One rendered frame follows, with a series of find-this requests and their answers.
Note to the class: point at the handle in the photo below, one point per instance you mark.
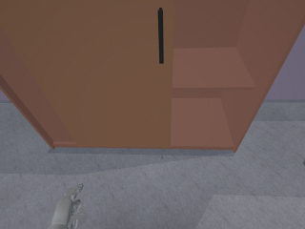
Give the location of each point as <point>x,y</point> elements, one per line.
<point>160,36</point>

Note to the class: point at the left robot hand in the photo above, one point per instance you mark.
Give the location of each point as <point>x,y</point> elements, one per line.
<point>66,206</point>

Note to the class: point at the wardrobe door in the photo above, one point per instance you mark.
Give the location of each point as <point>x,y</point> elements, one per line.
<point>97,63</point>
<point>20,79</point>

